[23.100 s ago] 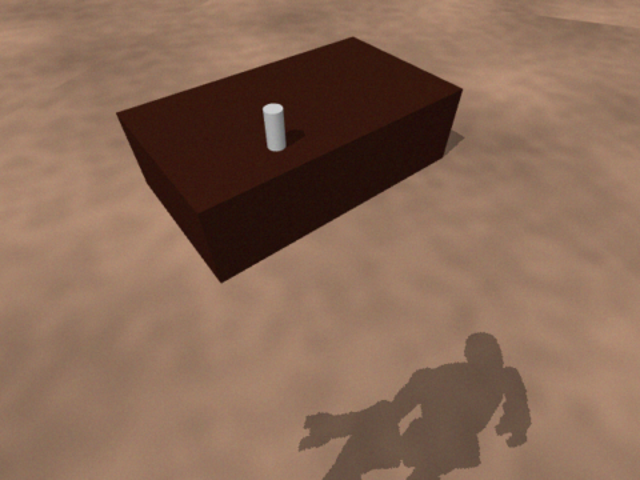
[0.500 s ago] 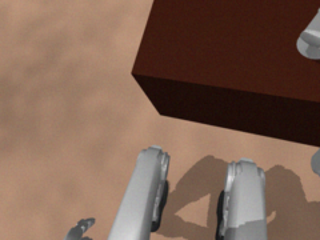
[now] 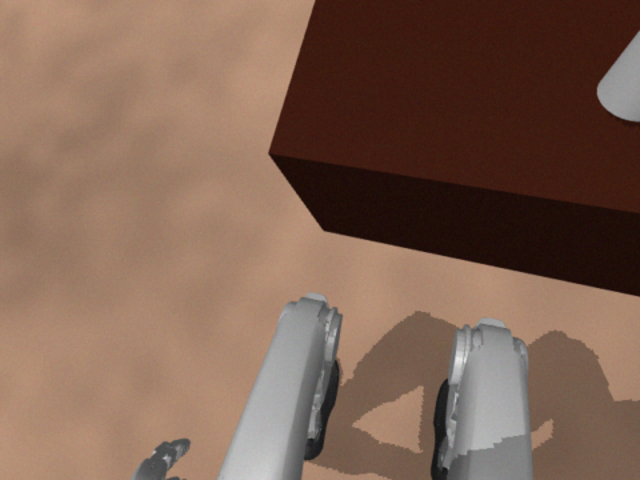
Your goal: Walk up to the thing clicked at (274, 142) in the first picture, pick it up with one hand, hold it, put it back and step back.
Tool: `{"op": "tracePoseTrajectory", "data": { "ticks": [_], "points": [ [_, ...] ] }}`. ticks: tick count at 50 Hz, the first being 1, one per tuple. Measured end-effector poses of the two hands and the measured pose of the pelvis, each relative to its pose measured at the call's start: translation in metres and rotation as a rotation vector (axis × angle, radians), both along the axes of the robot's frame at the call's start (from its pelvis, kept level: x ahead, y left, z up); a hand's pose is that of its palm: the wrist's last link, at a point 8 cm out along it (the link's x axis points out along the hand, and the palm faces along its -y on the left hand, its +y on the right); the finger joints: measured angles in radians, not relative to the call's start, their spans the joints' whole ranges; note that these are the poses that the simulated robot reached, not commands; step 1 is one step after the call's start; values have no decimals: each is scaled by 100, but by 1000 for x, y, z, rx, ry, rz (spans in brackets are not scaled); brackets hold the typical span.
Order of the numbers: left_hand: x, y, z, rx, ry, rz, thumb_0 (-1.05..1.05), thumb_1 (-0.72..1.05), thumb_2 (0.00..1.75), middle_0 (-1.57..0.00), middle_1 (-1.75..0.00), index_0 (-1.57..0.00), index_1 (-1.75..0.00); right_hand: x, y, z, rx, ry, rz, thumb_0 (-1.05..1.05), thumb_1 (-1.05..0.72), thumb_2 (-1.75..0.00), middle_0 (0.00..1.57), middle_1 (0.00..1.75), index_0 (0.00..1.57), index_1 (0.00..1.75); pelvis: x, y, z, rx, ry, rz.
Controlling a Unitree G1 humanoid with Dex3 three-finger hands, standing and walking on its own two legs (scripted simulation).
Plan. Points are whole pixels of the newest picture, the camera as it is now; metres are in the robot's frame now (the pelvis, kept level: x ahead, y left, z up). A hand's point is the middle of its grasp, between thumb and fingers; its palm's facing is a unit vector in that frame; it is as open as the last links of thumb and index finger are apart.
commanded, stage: withdraw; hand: right
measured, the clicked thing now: out of the picture +0.59 -0.27 +0.03
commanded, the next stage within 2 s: rise in 0.06 s
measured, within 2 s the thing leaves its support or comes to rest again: rests again in 0.38 s
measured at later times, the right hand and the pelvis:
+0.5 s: hand out of the picture +0.54 -0.39 +0.19, palm faces +0.45 +0.83 -0.33, open 17.0 cm; pelvis +0.04 -0.01 +0.16, yaw -2 degrees
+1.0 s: hand out of the picture +0.36 -0.29 +0.21, palm faces +0.29 +0.90 -0.33, open 17.4 cm; pelvis +0.08 -0.02 +0.28, yaw -4 degrees
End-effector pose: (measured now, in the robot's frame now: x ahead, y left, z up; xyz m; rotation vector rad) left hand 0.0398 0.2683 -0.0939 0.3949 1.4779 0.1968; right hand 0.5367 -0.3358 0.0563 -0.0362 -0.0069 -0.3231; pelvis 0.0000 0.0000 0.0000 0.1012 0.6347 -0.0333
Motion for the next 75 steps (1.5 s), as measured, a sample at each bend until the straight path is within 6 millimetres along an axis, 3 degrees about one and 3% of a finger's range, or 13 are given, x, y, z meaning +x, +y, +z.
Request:
{"op": "tracePoseTrajectory", "data": {
  "ticks": [9, 17, 27, 31, 35, 40, 46, 54, 65, 70, 75],
  "points": [
    [10, -2, 51, -6, -20, 26, 0, 87, 91, -21, -29, -19, -30, -1, -43, 79, -9, 33, -28, 0, 26, -15, 22, 17, 22, 17, 14, -4, 53, 4, -5, -7],
    [23, -5, 103, -34, -11, 22, 0, 87, 91, -21, -30, -20, -31, -14, -62, 99, -131, 286, -83, 0, 36, -9, 10, 8, 11, 8, 23, -8, 102, 6, -39, -10],
    [44, -17, 182, -47, -59, 23, 0, 89, 90, -21, -29, -20, -30, -48, -93, 177, -178, 372, -239, -1, 46, -8, 7, 7, 7, 7, 42, -12, 179, 3, -141, -35],
    [49, -19, 210, -45, -90, 31, 0, 90, 90, -21, -29, -20, -30, -64, -93, 192, -188, 443, -239, -1, 47, -9, 7, 7, 7, 7, 50, -15, 206, 0, -183, -41],
    [55, -22, 234, -50, -129, 44, 0, 90, 90, -20, -29, -20, -30, -88, -77, 184, -187, 546, -190, -1, 47, -9, 6, 7, 7, 7, 57, -18, 229, -9, -228, -42],
    [69, -27, 257, -50, -189, 55, 0, 90, 90, -20, -29, -20, -29, -127, -37, 168, -145, 615, -101, -1, 49, -9, 6, 7, 7, 7, 64, -21, 252, -24, -291, -44],
    [98, -33, 276, -47, -295, 36, 0, 90, 90, -20, -29, -20, -29, -175, -3, 170, -103, 634, -75, -1, 52, -7, 7, 6, 7, 6, 72, -20, 273, -47, -372, -51],
    [154, -46, 284, -112, -473, -21, 0, 90, 90, -20, -29, -20, -29, -235, 25, 185, -99, 672, -79, -1, 55, -5, 6, 6, 6, 6, 80, -15, 287, -77, -454, -60],
    [220, -55, 303, -177, -681, -99, 1, 90, 90, -20, -29, -20, -29, -321, 98, 185, 2, 749, -5, -1, 54, -5, 6, 6, 6, 6, 84, 1, 292, -108, -518, -66],
    [235, -49, 313, -157, -742, -139, 1, 90, 90, -20, -29, -20, -30, -342, 109, 185, 31, 764, -32, -1, 54, -5, 6, 6, 7, 6, 82, 10, 290, -116, -530, -79],
    [235, -41, 316, -137, -779, -153, 1, 90, 90, -20, -29, -20, -30, -343, 105, 190, 2, 745, -57, -1, 54, -5, 6, 6, 6, 6, 79, 15, 288, -121, -536, -86]
  ]
}}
